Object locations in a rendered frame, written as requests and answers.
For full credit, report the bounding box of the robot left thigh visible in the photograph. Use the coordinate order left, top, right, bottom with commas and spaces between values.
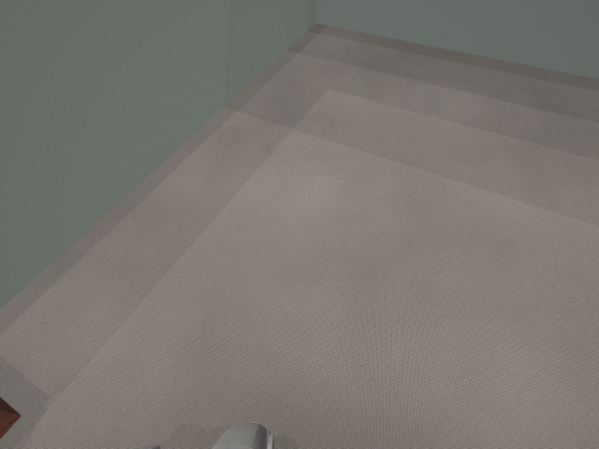
212, 422, 274, 449

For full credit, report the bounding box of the cupboard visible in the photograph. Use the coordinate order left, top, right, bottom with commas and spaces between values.
0, 398, 21, 439

